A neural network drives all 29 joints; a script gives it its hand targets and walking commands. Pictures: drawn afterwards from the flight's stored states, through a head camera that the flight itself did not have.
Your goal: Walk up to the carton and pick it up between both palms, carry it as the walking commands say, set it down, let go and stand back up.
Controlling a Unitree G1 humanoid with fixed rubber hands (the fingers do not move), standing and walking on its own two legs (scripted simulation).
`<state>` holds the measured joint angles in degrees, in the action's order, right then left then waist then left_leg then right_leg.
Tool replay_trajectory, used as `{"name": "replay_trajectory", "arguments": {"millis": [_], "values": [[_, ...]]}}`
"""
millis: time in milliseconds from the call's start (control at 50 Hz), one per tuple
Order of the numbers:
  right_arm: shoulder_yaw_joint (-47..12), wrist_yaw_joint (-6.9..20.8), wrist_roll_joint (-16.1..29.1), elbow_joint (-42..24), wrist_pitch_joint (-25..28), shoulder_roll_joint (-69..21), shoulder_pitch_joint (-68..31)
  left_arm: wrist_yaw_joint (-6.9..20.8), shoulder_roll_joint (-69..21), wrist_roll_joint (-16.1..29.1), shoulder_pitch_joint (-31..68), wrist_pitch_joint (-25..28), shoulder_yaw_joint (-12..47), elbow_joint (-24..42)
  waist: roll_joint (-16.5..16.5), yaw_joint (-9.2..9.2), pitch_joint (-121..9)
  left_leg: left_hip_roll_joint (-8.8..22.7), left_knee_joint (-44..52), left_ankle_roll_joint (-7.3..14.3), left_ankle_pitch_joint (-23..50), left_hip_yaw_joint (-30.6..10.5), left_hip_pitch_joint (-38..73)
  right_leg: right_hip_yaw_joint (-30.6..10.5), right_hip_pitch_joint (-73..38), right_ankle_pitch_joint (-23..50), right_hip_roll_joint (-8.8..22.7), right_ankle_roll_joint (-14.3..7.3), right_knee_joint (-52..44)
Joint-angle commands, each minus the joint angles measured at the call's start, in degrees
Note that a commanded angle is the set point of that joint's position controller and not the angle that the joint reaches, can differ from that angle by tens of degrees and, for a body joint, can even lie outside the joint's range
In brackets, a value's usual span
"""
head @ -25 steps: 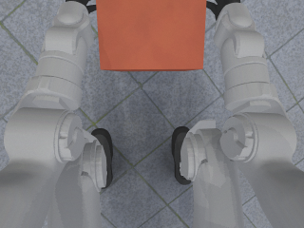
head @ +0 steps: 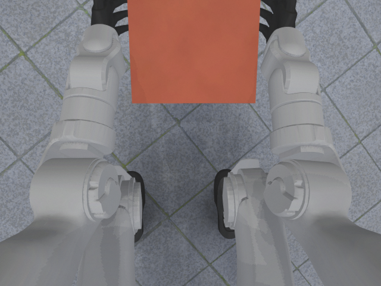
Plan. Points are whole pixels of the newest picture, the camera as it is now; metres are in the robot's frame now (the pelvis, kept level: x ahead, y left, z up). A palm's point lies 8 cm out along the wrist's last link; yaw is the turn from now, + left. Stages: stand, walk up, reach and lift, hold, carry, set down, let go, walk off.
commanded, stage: reach and lift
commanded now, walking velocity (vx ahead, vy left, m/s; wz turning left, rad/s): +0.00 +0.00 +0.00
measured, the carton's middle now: (192, 22) +0.57 -0.04 -0.18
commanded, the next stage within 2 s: none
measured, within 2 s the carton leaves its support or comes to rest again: neither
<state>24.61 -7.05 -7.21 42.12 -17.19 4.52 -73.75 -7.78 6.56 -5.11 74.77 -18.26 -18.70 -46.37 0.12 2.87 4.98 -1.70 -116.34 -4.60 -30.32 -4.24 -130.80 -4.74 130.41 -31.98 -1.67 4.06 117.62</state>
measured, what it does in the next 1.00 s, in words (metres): rises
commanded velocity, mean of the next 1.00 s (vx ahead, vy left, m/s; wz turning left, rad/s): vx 0.00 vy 0.00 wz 0.00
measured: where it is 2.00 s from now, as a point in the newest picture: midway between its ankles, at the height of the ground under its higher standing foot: (180, 216)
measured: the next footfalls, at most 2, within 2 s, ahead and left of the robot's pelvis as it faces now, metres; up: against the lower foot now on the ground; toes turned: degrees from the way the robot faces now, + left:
none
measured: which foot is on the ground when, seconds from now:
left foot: down 0.00-1.00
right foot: down 0.00-1.00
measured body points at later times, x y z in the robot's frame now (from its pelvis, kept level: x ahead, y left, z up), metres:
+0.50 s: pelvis +0.00 +0.00 +0.05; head +0.30 +0.00 +0.37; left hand +0.53 +0.11 -0.06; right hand +0.52 -0.17 -0.04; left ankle +0.11 +0.14 -0.37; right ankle +0.10 -0.14 -0.37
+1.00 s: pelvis +0.00 +0.01 +0.10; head +0.27 +0.00 +0.45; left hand +0.52 +0.11 +0.02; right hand +0.51 -0.17 +0.03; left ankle +0.11 +0.14 -0.37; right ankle +0.10 -0.14 -0.37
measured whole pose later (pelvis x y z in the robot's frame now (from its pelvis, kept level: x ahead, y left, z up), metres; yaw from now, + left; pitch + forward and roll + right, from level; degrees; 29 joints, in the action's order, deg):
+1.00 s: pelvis +0.00 +0.01 +0.10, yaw +0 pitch +43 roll +1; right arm 29.9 -3.6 -14.4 37.8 -21.9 -2.0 -62.3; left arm -5.2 -2.5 -14.7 62.3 -24.0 -26.7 -38.6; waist -0.1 2.8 -7.8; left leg -2.2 -98.4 -3.5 -27.5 -3.7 -114.5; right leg -5.4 114.3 -28.6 -1.3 4.2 99.4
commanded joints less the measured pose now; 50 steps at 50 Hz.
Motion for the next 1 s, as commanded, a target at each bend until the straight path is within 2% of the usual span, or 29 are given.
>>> {"name": "replay_trajectory", "arguments": {"millis": [0, 380, 980], "values": [[-28.69, 19.86, 7.8, 0.38, -1.14, -57.23, -33.32, 15.85, -56.66, 7.77, 41.49, 3.35, 24.74, 9.53, -1.64, 0.53, -76.69, -8.27, 8.36, 2.41, 17.91, 12.1, 40.27, 11.38, -38.68, 21.19, -7.21, -1.63, -10.97], [-25.67, 20.52, 4.95, 2.26, -3.46, -61.39, -30.09, 16.67, -61.27, 3.84, 37.53, 0.47, 21.94, 7.46, -1.77, 0.51, -73.97, -9.19, 16.46, 2.53, 13.07, 11.62, 42.43, 11.1, -39.29, 16.25, -7.94, -1.81, -18.45], [-24.79, 20.55, 2.67, 2.02, -5.76, -67.04, -23.17, 17.94, -67.59, 0.63, 29.13, -2.68, 20.64, 7.83, -1.2, 0.39, -73.27, -10.49, 27.43, 2.62, 12.01, 10.93, 51.27, 10.34, -48.42, 15.47, -8.77, -1.51, -29.13]]}}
